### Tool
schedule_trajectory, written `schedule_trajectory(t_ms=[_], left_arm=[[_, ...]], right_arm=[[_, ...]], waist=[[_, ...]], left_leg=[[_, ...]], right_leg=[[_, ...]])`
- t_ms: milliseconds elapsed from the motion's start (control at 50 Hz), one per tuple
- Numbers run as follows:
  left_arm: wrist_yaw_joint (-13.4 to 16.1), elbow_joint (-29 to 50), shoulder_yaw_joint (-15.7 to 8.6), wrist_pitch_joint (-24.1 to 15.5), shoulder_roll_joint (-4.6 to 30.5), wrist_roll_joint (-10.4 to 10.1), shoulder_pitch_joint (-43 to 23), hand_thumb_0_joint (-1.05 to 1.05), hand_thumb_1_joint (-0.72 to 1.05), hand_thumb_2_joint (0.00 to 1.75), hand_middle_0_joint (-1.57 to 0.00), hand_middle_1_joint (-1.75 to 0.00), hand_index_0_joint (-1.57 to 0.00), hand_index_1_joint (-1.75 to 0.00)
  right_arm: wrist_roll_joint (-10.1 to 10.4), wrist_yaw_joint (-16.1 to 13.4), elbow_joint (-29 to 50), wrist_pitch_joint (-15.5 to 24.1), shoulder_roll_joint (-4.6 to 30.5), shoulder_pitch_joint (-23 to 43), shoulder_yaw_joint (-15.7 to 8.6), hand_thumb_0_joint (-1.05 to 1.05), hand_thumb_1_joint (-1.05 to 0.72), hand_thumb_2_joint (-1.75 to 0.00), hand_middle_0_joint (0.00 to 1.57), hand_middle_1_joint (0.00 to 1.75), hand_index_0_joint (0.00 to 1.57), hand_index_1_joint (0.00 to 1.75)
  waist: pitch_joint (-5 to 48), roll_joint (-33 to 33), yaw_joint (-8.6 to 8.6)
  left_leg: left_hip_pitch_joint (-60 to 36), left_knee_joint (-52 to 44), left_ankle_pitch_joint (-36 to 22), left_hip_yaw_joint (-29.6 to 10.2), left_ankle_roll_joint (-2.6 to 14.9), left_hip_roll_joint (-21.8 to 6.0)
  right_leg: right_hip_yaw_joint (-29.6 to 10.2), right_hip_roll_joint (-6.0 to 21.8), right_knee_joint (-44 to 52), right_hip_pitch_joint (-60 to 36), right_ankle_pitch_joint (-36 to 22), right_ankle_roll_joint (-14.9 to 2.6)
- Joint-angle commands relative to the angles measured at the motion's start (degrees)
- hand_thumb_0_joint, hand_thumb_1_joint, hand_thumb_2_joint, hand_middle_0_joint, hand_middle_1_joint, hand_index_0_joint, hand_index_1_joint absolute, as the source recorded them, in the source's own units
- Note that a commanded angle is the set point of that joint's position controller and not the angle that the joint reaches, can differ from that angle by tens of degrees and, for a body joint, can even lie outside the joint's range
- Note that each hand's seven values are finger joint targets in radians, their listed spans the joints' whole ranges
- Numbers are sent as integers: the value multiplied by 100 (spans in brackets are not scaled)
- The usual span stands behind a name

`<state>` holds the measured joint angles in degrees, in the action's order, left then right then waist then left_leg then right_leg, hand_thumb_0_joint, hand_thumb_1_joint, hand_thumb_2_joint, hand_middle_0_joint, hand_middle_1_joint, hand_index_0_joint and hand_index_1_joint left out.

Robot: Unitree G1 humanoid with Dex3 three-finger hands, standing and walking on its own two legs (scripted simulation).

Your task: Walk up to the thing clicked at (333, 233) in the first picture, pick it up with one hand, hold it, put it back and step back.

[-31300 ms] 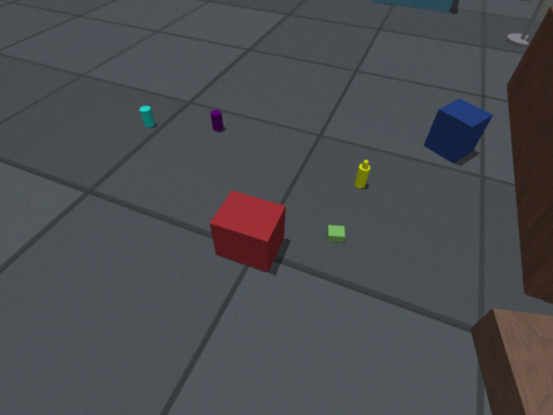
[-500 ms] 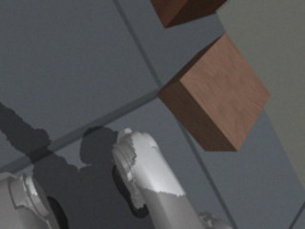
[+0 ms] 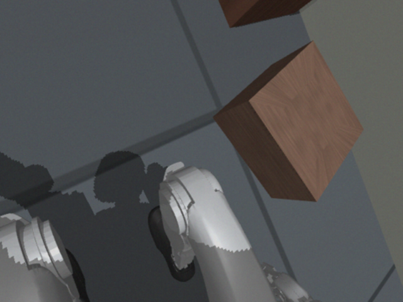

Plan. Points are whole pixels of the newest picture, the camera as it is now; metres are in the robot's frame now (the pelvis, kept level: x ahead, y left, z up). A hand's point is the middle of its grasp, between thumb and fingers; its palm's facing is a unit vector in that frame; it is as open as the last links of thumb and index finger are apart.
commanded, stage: rest palm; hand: left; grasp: from above
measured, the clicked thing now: out of the picture +0.51 +0.35 -0.30
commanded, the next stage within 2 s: close in 1.32 s
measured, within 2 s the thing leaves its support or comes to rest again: neither
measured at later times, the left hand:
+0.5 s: hand out of the picture +0.48 +0.34 -0.24, palm faces -0.35 -0.27 -0.90, open 12.5 cm
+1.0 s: hand out of the picture +0.48 +0.33 -0.25, palm faces -0.33 -0.26 -0.90, open 12.6 cm
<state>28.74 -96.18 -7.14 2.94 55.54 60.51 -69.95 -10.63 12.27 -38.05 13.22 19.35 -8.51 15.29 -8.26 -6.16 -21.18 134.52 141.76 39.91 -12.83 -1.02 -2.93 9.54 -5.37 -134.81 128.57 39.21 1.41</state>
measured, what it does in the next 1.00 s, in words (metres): stands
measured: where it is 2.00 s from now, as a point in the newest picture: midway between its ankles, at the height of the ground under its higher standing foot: (130, 279)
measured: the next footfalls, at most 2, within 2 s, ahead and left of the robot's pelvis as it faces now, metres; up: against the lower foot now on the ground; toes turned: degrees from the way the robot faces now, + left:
none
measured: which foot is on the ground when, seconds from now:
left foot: down 0.00-1.00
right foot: down 0.00-1.00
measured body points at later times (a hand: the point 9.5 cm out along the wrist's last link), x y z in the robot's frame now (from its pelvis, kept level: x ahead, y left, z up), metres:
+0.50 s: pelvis +0.00 +0.01 +0.00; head +0.30 +0.11 +0.31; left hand +0.50 +0.35 -0.19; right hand +0.00 -0.23 -0.05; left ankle +0.07 +0.13 -0.28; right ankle +0.10 -0.11 -0.28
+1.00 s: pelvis -0.01 +0.01 +0.01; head +0.31 +0.12 +0.30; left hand +0.50 +0.34 -0.20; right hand +0.00 -0.23 -0.03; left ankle +0.07 +0.13 -0.28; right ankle +0.10 -0.11 -0.28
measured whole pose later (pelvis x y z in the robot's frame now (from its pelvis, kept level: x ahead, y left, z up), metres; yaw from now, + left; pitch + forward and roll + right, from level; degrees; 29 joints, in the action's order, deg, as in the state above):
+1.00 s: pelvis -0.01 +0.01 +0.01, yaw -3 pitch +28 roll -15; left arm 35.2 -103.9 -8.3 2.8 65.7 59.8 -73.6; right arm -13.0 14.2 -34.2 15.8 21.8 -8.0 22.9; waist -15.1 -10.3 -26.8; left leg 132.9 142.3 40.2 -16.1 0.0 -3.4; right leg 12.1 -6.7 -131.8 125.1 38.0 3.0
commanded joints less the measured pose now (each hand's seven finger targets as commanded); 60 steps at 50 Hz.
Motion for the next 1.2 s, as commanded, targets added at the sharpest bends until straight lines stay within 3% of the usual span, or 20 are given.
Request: schedule_trajectory(t_ms=[0, 20, 60, 80, 100, 180, 200, 240, 260, 300, 360, 420, 460, 480, 520, 840, 920, 1020, 1180], left_arm=[[391, 634, -55, 56, 1254, 28, -1820, 0, -26, 73, -35, -71, -33, -72], [413, 336, -16, 93, 1213, 8, -1613, 0, -25, 73, -35, -71, -33, -72], [471, 343, -147, 126, 1430, -14, -1578, 0, -25, 72, -35, -70, -34, -71], [476, 426, -84, 125, 1465, -5, -1701, 0, -23, 71, -37, -70, -35, -71], [515, 623, -108, 109, 1552, -23, -1781, 0, -25, 72, -35, -70, -34, -72], [524, 319, -190, 129, 1768, -42, -1568, 0, -23, 69, -35, -72, -35, -72], [504, 261, -153, 134, 1689, -46, -1542, 0, -24, 69, -35, -71, -35, -72], [563, 338, -231, 91, 1904, -50, -1602, 0, -24, 69, -35, -74, -34, -74], [537, 331, -160, 82, 1805, -43, -1594, 0, -23, 69, -34, -73, -34, -73], [599, 215, -316, 56, 2010, -40, -1528, 0, -24, 70, -34, -74, -33, -74], [575, -35, -174, 15, 1888, -40, -1492, 0, -26, 71, -33, -75, -32, -75], [611, -89, -179, -55, 2006, -43, -1528, 0, -24, 70, -33, -76, -33, -75], [594, -51, -72, -88, 1883, -6, -1568, 0, -25, 70, -32, -78, -32, -77], [599, 96, -122, -120, 1992, 5, -1667, 0, -24, 69, -31, -79, -32, -78], [594, -102, -7, -124, 1883, 22, -1553, 0, -24, 69, -32, -79, -33, -78], [857, 10, -37, -70, 2213, -3, -1782, 0, -27, 73, -30, -81, -30, -80], [845, -196, -54, -14, 2172, -28, -1571, 0, -28, 74, -30, -80, -30, -80], [835, -85, -16, 8, 2261, -88, -1664, 0, -29, 76, -30, -82, -29, -82], [790, -67, 38, -36, 2299, -125, -1563, 0, -30, 78, -28, -84, -28, -84]], right_arm=[[-32, 87, -195, 94, 1740, -1498, -355, 0, -89, -90, 20, 30, 20, 30], [-51, 113, -219, 101, 1726, -1521, -330, 0, -89, -90, 20, 30, 20, 30], [-52, 128, -206, 113, 1766, -1551, -310, 0, -89, -90, 20, 30, 20, 30], [-70, 142, -132, 122, 1771, -1480, -254, 0, -89, -90, 20, 30, 20, 30], [-50, 138, -13, 141, 1783, -1310, -236, 0, -89, -90, 20, 30, 20, 30], [-53, 149, -53, 126, 1841, -1340, -173, 0, -89, -90, 20, 30, 20, 30], [-55, 153, -5, 131, 1812, -1344, -155, 0, -89, -90, 20, 30, 20, 30], [-67, 126, -24, 127, 1888, -1300, -111, 0, -89, -90, 20, 30, 20, 30], [-64, 135, 33, 139, 1850, -1258, -90, 0, -89, -90, 20, 30, 20, 30], [-78, 121, -32, 112, 1908, -1344, -70, 0, -89, -90, 20, 30, 20, 30], [-117, 119, 10, 130, 1933, -1305, -31, 0, -90, -90, 20, 30, 20, 30], [-146, 100, 26, 131, 1994, -1331, 30, 0, -89, -90, 20, 30, 20, 30], [-157, 100, -9, 162, 2014, -1365, 16, 0, -90, -90, 20, 30, 20, 30], [-139, 99, -30, 163, 2011, -1346, 68, 0, -89, -90, 20, 30, 20, 30], [-161, 114, 6, 171, 2012, -1320, 109, 0, -89, -90, 20, 30, 20, 30], [-233, 161, 110, 244, 2196, -1258, 232, 0, -90, -90, 20, 30, 20, 30], [-242, 196, 115, 256, 2169, -1297, 275, 0, -90, -90, 20, 30, 20, 30], [-242, 184, 200, 256, 2250, -1183, 260, 0, -91, -91, 20, 30, 20, 30], [-225, 179, 209, 255, 2177, -1163, 335, 0, -90, -90, 20, 30, 20, 30]], waist=[[4021, 3023, -385], [3883, 2921, -410], [3913, 2924, -414], [3907, 2948, -440], [4079, 3039, -335], [3927, 2941, -406], [3765, 2888, -456], [3899, 3021, -446], [3822, 2967, -475], [3694, 2955, -515], [3406, 2918, -639], [3361, 2851, -684], [3334, 3145, -738], [3405, 3202, -709], [3179, 3077, -786], [3151, 3274, -882], [3074, 3193, -945], [2957, 3145, -938], [3023, 3003, -956]], left_leg=[[-3168, -1221, -1628, 457, 166, -151], [-3068, -1205, -1593, 455, 189, -162], [-3139, -1174, -1710, 450, 200, -172], [-3084, -1175, -1702, 460, 207, -174], [-3160, -1190, -1753, 458, 191, -185], [-2933, -1187, -1591, 414, 223, -204], [-2924, -1147, -1547, 413, 238, -190], [-2989, -1190, -1546, 373, 216, -218], [-2985, -1158, -1506, 362, 224, -211], [-2868, -1184, -1494, 339, 218, -223], [-2852, -1229, -1318, 278, 205, -231], [-2773, -1247, -1199, 255, 205, -241], [-3138, -1318, -1328, 188, 137, -253], [-3191, -1331, -1400, 122, 114, -268], [-3061, -1309, -1348, 138, 130, -264], [-3116, -1286, -1370, 88, 118, -319], [-3150, -1297, -1546, 75, 117, -323], [-3033, -1326, -1230, 84, 128, -319], [-2911, -1263, -1334, 104, 163, -318]], right_leg=[[498, -138, 1231, -2228, -1902, -271], [475, -158, 1276, -2297, -1908, -256], [453, -152, 1306, -2439, -2027, -234], [428, -158, 1308, -2528, -2045, -233], [437, -182, 1315, -2581, -2087, -245], [453, -203, 1341, -2696, -1972, -233], [447, -186, 1353, -2626, -1936, -227], [500, -216, 1353, -2720, -1926, -232], [502, -203, 1337, -2628, -1884, -232], [528, -206, 1349, -2700, -1884, -226], [588, -220, 1355, -2525, -1707, -247], [631, -237, 1392, -2637, -1642, -230], [695, -217, 1315, -2445, -1659, -266], [726, -198, 1258, -2362, -1668, -268], [723, -216, 1292, -2382, -1678, -259], [761, -249, 1403, -2563, -1796, -219], [757, -245, 1383, -2643, -1929, -211], [734, -259, 1463, -2616, -1711, -226], [733, -287, 1524, -2842, -1845, -183]])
